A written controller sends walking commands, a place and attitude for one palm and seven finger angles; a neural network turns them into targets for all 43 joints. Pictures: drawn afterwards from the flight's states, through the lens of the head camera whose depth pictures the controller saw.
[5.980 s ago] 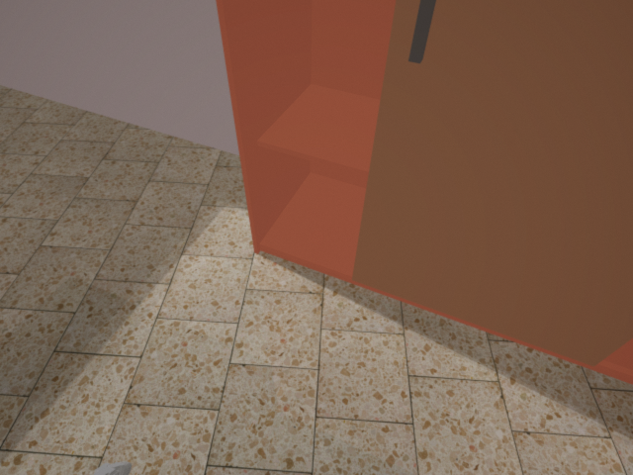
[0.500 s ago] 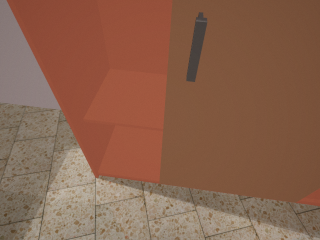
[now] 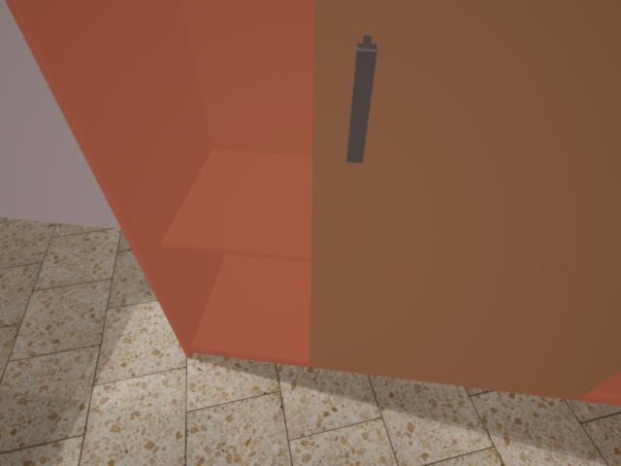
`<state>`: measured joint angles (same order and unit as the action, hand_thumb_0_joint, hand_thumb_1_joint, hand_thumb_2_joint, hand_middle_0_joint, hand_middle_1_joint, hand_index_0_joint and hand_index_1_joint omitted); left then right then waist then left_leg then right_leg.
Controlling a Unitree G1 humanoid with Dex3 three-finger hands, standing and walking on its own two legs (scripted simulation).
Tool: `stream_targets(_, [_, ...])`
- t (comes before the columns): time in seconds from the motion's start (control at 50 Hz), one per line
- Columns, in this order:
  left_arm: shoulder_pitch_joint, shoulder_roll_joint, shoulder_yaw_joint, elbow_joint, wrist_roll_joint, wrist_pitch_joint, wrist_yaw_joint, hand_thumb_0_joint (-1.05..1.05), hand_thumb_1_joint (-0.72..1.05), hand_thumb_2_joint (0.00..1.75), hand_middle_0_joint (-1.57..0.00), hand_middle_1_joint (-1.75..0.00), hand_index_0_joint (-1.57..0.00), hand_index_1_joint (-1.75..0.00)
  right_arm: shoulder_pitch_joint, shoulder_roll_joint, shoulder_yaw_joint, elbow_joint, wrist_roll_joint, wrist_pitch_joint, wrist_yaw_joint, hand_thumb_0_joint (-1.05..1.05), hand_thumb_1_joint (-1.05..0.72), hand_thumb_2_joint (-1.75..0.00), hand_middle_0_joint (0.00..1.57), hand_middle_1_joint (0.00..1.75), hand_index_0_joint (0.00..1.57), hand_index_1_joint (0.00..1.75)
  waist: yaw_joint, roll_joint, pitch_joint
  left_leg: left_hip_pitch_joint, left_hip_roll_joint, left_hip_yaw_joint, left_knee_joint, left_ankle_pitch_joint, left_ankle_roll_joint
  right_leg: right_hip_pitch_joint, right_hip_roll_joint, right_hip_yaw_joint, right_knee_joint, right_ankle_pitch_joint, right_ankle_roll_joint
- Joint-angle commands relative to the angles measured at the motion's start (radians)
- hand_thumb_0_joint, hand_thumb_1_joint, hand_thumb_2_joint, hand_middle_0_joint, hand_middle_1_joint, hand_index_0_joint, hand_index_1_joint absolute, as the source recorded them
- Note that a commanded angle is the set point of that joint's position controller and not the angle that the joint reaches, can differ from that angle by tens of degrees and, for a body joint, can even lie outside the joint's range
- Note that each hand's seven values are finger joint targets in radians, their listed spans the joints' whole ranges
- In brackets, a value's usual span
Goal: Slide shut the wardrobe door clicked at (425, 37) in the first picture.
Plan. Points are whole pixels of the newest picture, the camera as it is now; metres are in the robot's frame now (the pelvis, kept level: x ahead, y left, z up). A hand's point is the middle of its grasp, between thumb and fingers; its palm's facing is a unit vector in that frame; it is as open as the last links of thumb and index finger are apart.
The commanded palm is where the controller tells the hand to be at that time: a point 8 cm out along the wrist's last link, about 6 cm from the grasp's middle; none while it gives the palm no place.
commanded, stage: look again from close up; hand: right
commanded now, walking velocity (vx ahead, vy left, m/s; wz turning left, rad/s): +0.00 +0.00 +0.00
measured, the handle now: (360, 101) +0.54 -0.03 +0.23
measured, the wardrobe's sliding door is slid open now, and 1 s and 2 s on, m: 0.41 0.41 0.41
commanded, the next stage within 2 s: shuffle to correct the standing spot in 1.94 s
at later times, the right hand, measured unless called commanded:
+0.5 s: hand out of the picture -0.06 -0.19 -0.17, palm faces +0.02 +0.98 -0.18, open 7.4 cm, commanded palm none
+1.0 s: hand out of the picture -0.08 -0.17 -0.17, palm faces +0.04 +0.98 -0.17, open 7.4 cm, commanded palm none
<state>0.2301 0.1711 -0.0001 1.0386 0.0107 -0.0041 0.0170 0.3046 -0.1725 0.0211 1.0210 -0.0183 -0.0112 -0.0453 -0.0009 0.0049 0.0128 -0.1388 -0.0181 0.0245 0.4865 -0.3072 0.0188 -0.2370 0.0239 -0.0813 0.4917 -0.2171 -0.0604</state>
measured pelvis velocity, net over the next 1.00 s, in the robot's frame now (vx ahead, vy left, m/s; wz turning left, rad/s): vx -0.02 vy -0.01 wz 0.00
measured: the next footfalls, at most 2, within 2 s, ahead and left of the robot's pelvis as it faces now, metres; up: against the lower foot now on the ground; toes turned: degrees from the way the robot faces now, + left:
none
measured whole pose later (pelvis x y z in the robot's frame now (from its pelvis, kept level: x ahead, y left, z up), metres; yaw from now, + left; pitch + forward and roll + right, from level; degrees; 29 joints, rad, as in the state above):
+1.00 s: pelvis -0.02 -0.01 +0.00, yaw +0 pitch -1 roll +0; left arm 0.30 0.13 0.02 1.12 0.01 0.00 0.02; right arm 0.40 -0.11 0.01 1.12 -0.03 -0.01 -0.05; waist 0.00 -0.01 0.01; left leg -0.18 0.01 0.01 0.44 -0.24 0.00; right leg -0.24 0.05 -0.09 0.38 -0.12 -0.08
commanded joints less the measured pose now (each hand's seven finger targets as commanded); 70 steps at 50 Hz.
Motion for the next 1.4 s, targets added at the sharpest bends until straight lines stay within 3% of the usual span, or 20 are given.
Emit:
stream_targets(0.0, [0.037,0.122,0.017,-0.024,0.001,-0.015,0.006,0.0,0.9,0.9,-0.2,-0.3,-0.2,-0.3,0.064,-0.11,-0.023,-0.018,0.004,-0.009,-0.005,0.0,-0.9,-0.9,0.2,0.3,0.2,0.3,-0.003,-0.005,0.047,-0.081,0.11,-0.105,-0.123,0.107,0.011,0.036,-0.127,0.16,-0.124,0.081,0.007])
stream_targets(0.4, [0.105,0.102,0.025,0.049,-0.003,-0.005,0.008,0.0,0.9,0.9,-0.2,-0.3,-0.2,-0.3,0.145,-0.058,-0.021,0.069,-0.003,-0.001,-0.007,0.0,-0.9,-0.9,0.2,0.3,0.2,0.3,-0.006,-0.012,0.085,-0.085,0.101,-0.069,-0.123,0.031,0.003,-0.017,-0.149,0.22,-0.269,-0.176,0.008])
stream_targets(0.74, [0.122,0.078,0.033,0.054,-0.001,0.001,0.009,0.0,0.9,0.9,-0.2,-0.3,-0.2,-0.3,0.196,-0.018,-0.027,0.09,-0.008,0.0,-0.008,0.0,-0.9,-0.9,0.2,0.3,0.2,0.3,-0.003,-0.025,0.107,-0.138,0.092,-0.068,-0.116,0.004,0.001,-0.028,-0.148,0.222,-0.3,-0.231,0.017])
stream_targets(1.02, [0.137,0.054,0.024,0.061,-0.003,-0.005,0.008,0.0,0.9,0.9,-0.2,-0.3,-0.2,-0.3,0.182,-0.022,-0.026,0.082,-0.002,-0.017,-0.008,0.0,-0.9,-0.9,0.2,0.3,0.2,0.3,0.006,0.026,0.082,-0.158,0.116,-0.115,-0.169,0.007,0.015,0.022,-0.125,0.172,-0.211,-0.074,0.018])
stream_targets(1.24, [0.152,0.045,0.018,0.072,0.0,-0.005,0.008,0.0,0.9,0.9,-0.2,-0.3,-0.2,-0.3,0.157,-0.026,-0.027,0.073,0.001,-0.017,-0.006,0.0,-0.9,-0.9,0.2,0.3,0.2,0.3,0.007,0.005,0.106,-0.163,0.113,-0.118,-0.176,-0.016,0.019,0.003,-0.123,0.168,-0.196,-0.073,0.024])
stream_targets(1.38, [0.15,0.043,0.017,0.074,0.0,-0.01,0.011,0.0,0.9,0.9,-0.2,-0.3,-0.2,-0.3,0.143,-0.028,-0.029,0.07,0.003,-0.02,-0.006,0.0,-0.9,-0.9,0.2,0.3,0.2,0.3,0.006,-0.001,0.083,-0.137,0.116,-0.115,-0.169,0.044,0.021,0.023,-0.125,0.158,-0.179,-0.008,0.024])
